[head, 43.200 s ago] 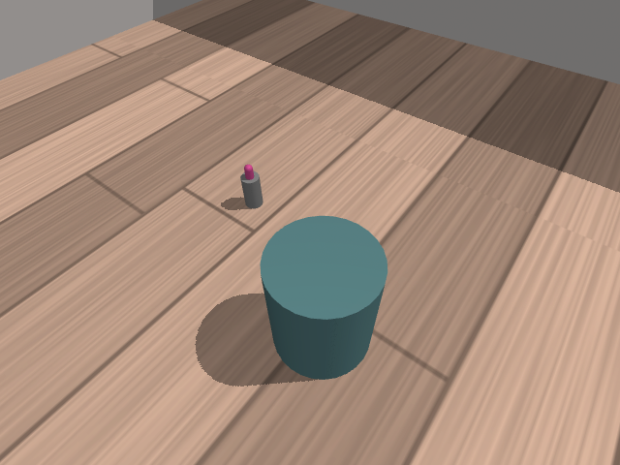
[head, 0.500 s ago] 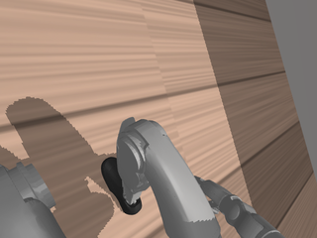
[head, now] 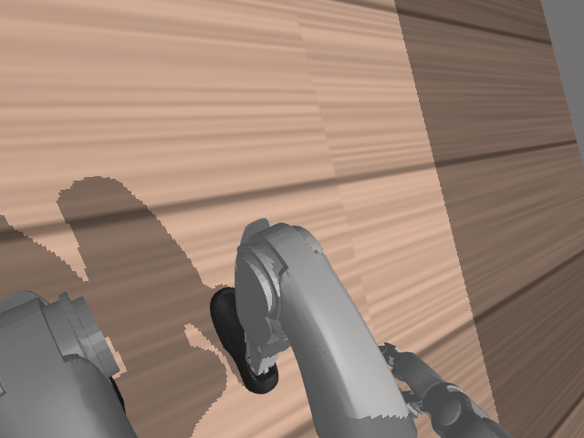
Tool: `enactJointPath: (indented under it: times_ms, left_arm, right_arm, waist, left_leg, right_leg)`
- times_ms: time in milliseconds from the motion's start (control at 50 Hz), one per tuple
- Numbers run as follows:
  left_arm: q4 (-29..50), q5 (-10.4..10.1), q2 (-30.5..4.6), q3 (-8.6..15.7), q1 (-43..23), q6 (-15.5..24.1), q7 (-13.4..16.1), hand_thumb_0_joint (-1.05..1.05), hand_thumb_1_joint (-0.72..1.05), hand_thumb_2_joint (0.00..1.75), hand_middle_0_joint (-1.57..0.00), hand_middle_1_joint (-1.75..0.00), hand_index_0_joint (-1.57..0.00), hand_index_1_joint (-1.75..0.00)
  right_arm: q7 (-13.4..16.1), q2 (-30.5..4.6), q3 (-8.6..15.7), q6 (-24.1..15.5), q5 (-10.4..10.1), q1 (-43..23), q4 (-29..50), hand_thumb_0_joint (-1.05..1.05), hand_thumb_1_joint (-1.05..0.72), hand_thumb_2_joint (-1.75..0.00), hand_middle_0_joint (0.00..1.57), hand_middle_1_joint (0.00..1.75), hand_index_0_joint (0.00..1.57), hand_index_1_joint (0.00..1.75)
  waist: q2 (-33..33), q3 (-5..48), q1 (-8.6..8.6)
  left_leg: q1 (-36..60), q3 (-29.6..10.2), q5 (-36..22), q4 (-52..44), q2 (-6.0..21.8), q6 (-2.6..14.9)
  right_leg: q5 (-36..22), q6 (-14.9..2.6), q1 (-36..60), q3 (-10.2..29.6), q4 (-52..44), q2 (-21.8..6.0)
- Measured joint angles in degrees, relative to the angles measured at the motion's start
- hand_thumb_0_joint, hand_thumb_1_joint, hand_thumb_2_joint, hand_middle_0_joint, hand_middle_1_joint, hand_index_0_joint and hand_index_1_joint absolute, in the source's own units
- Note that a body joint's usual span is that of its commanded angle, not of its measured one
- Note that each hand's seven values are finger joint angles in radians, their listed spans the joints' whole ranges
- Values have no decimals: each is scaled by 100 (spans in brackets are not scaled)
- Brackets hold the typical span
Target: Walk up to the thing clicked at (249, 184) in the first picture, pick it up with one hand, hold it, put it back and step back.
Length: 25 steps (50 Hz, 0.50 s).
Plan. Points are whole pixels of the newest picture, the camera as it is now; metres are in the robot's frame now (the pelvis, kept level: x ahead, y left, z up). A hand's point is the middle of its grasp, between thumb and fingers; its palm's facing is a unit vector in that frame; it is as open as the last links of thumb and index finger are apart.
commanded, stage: rise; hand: left
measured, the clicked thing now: out of the picture +0.51 +0.30 -0.21
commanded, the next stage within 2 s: home in 0.02 s
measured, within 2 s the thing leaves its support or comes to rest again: neither
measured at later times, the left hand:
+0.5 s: hand out of the picture +0.38 +0.47 +0.02, palm faces +0.46 -0.73 -0.51, open 16.9 cm
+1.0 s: hand out of the picture +0.26 +0.33 +0.20, palm faces +0.43 -0.80 -0.41, open 17.1 cm
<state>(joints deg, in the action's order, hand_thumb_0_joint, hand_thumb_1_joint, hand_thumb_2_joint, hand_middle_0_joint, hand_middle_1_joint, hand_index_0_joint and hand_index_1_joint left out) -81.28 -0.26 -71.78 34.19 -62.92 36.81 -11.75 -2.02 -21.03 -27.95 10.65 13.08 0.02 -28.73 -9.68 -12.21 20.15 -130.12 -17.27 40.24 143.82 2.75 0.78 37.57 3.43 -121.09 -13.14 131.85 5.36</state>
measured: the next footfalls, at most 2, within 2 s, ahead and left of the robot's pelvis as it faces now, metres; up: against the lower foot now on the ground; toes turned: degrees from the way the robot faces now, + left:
none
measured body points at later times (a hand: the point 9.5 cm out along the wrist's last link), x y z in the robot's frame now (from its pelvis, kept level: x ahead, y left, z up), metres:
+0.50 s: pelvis +0.00 +0.00 +0.07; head +0.21 +0.12 +0.45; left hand +0.35 +0.51 +0.05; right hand +0.14 -0.24 -0.04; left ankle +0.07 +0.12 -0.29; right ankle +0.12 -0.12 -0.29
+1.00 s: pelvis +0.05 -0.01 +0.29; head +0.17 +0.05 +0.73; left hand +0.24 +0.37 +0.23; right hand +0.28 -0.21 +0.20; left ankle +0.07 +0.12 -0.29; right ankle +0.12 -0.12 -0.29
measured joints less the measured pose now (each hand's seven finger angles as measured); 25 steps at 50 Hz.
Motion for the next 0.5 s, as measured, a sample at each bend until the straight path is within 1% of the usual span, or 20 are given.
enactJointPath:
  times_ms: [40,80,140,180,220,280,340,380,440,500]
  left_arm:
    - [-134,298,-100,-55,-22,-372,138,-1,-53,2,-7,-5,-8,-3]
    - [-165,557,-108,-38,-35,-786,295,-1,-52,3,-6,-5,-8,-4]
    - [24,919,-62,131,27,-1399,503,-1,-50,4,-7,-6,-8,-4]
    - [287,1079,13,269,98,-1754,630,-1,-49,5,-7,-7,-8,-5]
    - [600,1172,125,372,203,-2026,747,-2,-48,6,-7,-7,-8,-5]
    - [1076,1189,358,389,506,-2324,909,-2,-48,7,-7,-7,-8,-6]
    - [1605,1111,751,233,945,-2567,1024,-1,-47,8,-7,-7,-7,-6]
    - [2038,1032,1109,61,1336,-2722,1070,-1,-46,9,-7,-7,-7,-6]
    - [2778,919,1742,-222,2029,-2944,1093,-1,-44,11,-7,-7,-7,-7]
    - [3534,824,2367,-442,2767,-3167,1112,-1,-43,11,-7,-7,-7,-7]
  right_arm:
    - [-22,47,116,84,-105,58,-4,-1,-88,-89,20,30,21,30]
    - [-55,93,218,177,-191,123,8,-1,-87,-89,20,30,21,30]
    - [-116,167,370,304,-304,232,26,-1,-86,-89,20,30,21,30]
    - [-163,219,501,380,-364,334,32,-1,-87,-89,20,30,21,30]
    - [-207,265,653,439,-429,448,13,-1,-88,-89,20,30,21,30]
    - [-256,313,920,477,-541,613,-48,-1,-89,-89,20,30,21,30]
    - [-284,340,1212,471,-684,753,-139,0,-89,-90,20,30,21,30]
    - [-299,357,1425,447,-801,820,-204,0,-90,-90,20,30,21,30]
    - [-299,395,1763,400,-993,850,-305,0,-90,-90,20,30,21,30]
    - [-260,443,2075,363,-1193,776,-356,0,-90,-90,20,30,21,30]
  waist:
    - [79,63,-28]
    - [141,130,-69]
    - [201,252,-133]
    - [225,351,-193]
    - [262,478,-272]
    - [371,686,-428]
    - [528,926,-653]
    - [644,1113,-824]
    - [800,1409,-1073]
    - [915,1651,-1275]
  left_leg:
    - [-21,58,-22,-60,16,24]
    - [-41,122,-51,-134,29,47]
    - [-68,214,-92,-243,41,72]
    - [-77,275,-114,-308,43,75]
    - [-80,340,-130,-375,40,73]
    - [-46,446,-142,-500,29,75]
    - [32,577,-158,-692,20,92]
    - [109,677,-171,-863,16,109]
    - [293,848,-195,-1187,17,133]
    - [589,1013,-225,-1599,27,140]
  right_leg:
    - [-14,1,-31,42,-38,-3]
    - [-28,0,-60,88,-83,-11]
    - [-47,-1,-106,155,-145,-28]
    - [-50,-10,-131,201,-171,-44]
    - [-42,-28,-153,249,-192,-67]
    - [-10,-54,-140,327,-246,-107]
    - [21,-76,-87,424,-361,-151]
    - [37,-85,-33,500,-476,-181]
    - [52,-107,96,634,-706,-222]
    - [42,-125,316,768,-1021,-252]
